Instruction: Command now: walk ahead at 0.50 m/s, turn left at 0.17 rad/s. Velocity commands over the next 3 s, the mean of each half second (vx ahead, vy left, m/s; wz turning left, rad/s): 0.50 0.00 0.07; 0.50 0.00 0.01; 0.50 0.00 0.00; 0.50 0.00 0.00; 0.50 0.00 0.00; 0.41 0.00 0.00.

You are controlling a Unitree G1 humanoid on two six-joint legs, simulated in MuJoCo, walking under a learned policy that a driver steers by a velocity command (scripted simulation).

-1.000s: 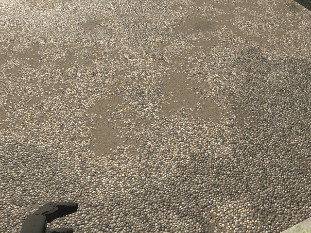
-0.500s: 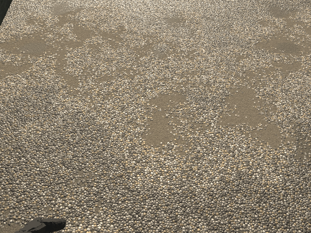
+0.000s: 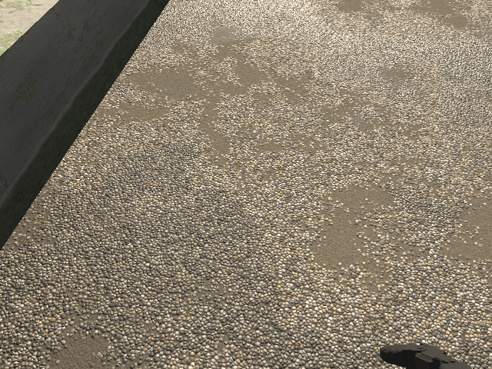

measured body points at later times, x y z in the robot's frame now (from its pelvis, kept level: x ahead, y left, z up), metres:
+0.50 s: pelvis +0.06 +0.00 -0.01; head +0.06 +0.01 +0.44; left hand +0.26 +0.21 -0.10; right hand +0.26 -0.21 -0.08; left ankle +0.01 +0.09 -0.73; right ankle +0.03 -0.13 -0.73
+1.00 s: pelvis +0.05 +0.01 +0.00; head +0.03 +0.01 +0.45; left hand +0.24 +0.21 -0.09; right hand +0.25 -0.18 -0.07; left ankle +0.01 +0.09 -0.73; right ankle +0.03 -0.13 -0.73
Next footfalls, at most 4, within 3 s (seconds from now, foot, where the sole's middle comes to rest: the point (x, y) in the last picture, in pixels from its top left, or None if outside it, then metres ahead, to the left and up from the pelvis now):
none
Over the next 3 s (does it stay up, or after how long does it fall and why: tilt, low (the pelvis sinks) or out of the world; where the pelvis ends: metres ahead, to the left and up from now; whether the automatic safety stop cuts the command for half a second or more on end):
stays up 0.06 0.01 0.01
